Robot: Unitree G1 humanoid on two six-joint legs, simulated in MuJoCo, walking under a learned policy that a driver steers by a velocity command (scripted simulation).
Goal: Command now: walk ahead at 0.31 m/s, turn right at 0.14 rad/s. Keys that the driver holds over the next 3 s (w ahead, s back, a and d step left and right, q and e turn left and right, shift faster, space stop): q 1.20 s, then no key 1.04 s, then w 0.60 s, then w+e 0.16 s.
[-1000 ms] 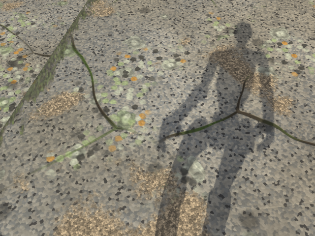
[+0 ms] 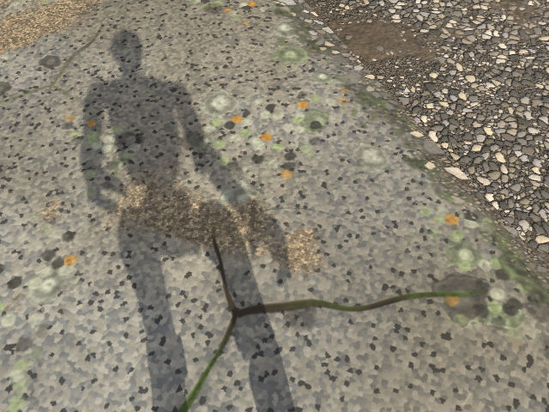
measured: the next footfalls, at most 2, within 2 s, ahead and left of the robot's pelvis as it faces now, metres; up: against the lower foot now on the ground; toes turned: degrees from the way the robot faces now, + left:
left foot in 0.44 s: +0.19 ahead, +0.11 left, +0.00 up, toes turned +15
right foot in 0.90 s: +0.23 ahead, -0.08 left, +0.00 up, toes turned +31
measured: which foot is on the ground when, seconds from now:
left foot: up 0.00-0.42, down 0.44-0.90, up 0.92-1.00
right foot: down 0.00-0.46, up 0.48-0.88, down 0.90-1.00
